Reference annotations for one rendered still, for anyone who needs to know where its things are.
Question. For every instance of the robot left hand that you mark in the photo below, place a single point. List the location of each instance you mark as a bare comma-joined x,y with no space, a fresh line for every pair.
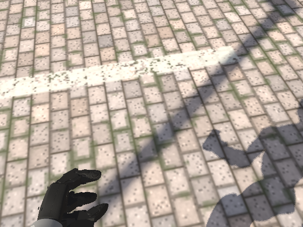
58,202

